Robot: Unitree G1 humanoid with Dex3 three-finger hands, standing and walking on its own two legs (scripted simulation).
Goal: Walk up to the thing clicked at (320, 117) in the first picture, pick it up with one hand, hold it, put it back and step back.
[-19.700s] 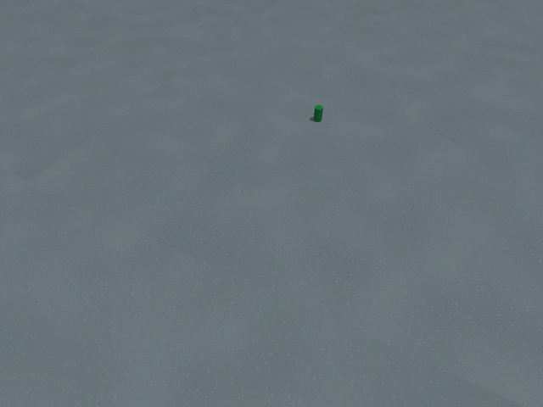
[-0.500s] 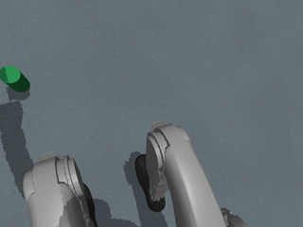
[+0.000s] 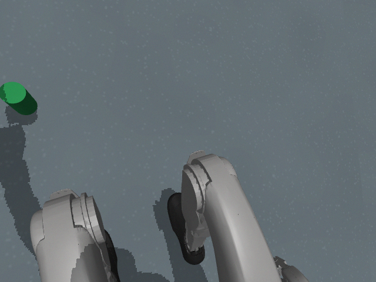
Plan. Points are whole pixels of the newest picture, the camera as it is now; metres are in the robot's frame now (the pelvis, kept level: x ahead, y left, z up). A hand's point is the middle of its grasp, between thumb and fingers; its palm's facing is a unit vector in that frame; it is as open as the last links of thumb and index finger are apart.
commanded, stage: rise first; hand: left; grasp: from above
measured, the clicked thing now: (19, 99) +0.55 +0.26 -0.28
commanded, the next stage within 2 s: approach in 0.24 s
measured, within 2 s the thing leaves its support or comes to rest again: neither
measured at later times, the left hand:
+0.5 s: hand out of the picture +0.51 +0.29 -0.16, palm faces -0.44 -0.05 -0.90, open 13.9 cm
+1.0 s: hand (0, 87) +0.53 +0.25 -0.16, palm faces -0.51 -0.08 -0.86, open 13.6 cm
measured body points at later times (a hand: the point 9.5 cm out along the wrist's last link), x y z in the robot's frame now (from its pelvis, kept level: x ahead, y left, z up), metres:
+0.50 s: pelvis +0.00 +0.00 +0.00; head +0.25 +0.09 +0.36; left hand +0.53 +0.29 -0.11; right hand +0.02 -0.26 -0.08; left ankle +0.07 +0.12 -0.29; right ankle +0.11 -0.12 -0.29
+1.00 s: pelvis +0.00 -0.01 +0.01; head +0.27 +0.04 +0.36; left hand +0.55 +0.25 -0.11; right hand -0.02 -0.26 -0.08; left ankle +0.07 +0.12 -0.29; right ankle +0.11 -0.12 -0.29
